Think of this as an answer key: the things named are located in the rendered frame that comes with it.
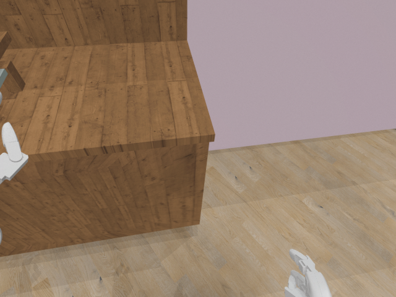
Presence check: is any counter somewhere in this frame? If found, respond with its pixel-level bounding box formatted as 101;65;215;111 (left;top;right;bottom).
0;0;215;257

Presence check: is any left robot hand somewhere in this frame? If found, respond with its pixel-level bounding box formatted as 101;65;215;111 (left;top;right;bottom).
0;92;28;184

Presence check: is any right robot hand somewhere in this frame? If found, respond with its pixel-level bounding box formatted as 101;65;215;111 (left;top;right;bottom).
285;249;332;297

